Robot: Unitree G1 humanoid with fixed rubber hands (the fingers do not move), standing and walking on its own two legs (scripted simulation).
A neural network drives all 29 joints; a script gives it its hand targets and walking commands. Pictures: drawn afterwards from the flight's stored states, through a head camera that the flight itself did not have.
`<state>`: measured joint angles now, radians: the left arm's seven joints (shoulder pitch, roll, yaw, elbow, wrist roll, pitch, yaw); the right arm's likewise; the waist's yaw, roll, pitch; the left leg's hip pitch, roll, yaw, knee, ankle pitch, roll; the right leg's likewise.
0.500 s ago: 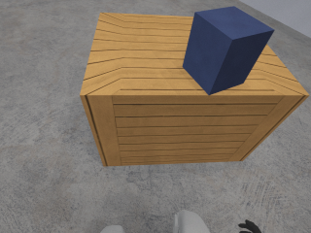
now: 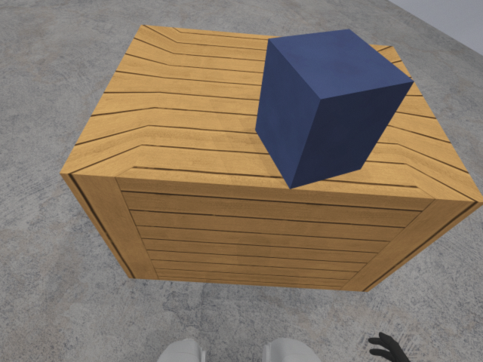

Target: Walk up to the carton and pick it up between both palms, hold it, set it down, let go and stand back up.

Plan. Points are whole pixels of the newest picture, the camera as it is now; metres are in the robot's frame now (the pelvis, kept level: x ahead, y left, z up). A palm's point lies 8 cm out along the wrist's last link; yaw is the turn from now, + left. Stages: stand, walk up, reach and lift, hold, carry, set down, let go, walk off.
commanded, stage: walk up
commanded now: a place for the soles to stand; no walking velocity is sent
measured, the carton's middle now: (319, 110) +0.61 -0.15 +0.06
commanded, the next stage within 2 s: none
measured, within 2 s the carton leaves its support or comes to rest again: neither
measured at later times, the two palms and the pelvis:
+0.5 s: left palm (189, 339) +0.16 +0.10 -0.10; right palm (474, 330) +0.19 -0.41 -0.08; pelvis +0.08 -0.16 +0.01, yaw +3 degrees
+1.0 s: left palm (192, 356) +0.13 +0.09 -0.08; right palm (466, 308) +0.23 -0.41 -0.08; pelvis +0.09 -0.18 +0.03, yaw +7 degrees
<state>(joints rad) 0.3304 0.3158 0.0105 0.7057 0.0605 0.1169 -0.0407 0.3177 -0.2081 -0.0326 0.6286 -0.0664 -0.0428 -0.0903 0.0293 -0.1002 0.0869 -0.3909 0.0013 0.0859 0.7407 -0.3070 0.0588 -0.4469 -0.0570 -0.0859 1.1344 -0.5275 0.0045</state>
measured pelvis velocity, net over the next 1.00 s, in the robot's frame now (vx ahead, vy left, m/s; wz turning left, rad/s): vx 0.09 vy -0.18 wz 0.12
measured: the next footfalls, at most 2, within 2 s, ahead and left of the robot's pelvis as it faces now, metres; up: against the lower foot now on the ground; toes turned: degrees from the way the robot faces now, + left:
right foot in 0.22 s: +0.15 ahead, -0.26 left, +0.00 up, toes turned -7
left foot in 0.46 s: +0.18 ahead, -0.04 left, +0.00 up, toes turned +0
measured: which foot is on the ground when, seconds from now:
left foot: down 0.00-0.22, up 0.24-0.44, down 0.46-1.00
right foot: up 0.00-0.20, down 0.22-1.00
